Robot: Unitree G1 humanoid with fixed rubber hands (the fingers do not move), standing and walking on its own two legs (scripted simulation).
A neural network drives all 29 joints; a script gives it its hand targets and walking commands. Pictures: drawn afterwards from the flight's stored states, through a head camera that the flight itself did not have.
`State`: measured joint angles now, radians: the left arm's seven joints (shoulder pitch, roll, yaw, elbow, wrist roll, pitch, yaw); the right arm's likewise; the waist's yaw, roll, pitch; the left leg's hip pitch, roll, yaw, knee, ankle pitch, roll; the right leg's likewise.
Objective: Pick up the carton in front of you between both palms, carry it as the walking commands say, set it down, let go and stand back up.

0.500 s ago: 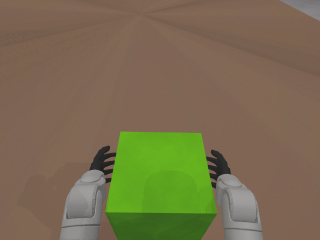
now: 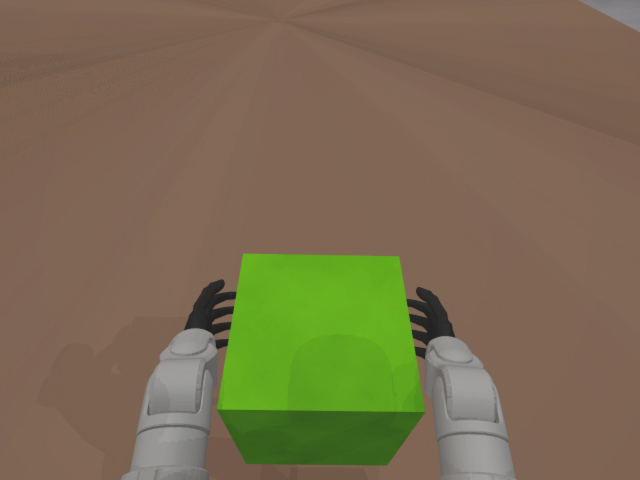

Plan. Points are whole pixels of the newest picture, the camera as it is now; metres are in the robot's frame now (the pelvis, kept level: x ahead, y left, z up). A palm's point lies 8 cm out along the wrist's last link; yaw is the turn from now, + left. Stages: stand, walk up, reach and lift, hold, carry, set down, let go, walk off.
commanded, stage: carry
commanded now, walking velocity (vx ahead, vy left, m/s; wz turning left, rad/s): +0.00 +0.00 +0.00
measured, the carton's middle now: (318, 365) +0.30 +0.00 -0.04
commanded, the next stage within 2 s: hold in 0.88 s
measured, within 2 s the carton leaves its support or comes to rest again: neither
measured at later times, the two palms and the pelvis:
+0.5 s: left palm (191, 346) +0.28 +0.16 +0.04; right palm (432, 354) +0.28 -0.14 +0.04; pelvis -0.01 +0.01 +0.00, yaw +0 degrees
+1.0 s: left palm (175, 359) +0.26 +0.18 +0.04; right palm (422, 359) +0.27 -0.12 +0.04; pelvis -0.02 +0.01 +0.01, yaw +5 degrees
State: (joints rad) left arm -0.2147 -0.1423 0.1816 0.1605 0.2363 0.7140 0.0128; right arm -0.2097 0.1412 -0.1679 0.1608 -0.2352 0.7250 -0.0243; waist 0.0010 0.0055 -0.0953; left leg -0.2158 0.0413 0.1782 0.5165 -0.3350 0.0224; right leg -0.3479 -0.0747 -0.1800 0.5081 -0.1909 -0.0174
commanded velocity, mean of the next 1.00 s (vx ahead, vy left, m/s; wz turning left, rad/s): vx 0.00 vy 0.00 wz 0.00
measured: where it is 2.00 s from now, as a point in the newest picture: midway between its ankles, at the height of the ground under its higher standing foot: outside the picture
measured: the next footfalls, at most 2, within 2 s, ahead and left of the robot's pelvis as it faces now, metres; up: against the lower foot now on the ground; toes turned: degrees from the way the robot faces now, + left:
none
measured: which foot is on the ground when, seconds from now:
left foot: down 0.00-1.00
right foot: down 0.00-1.00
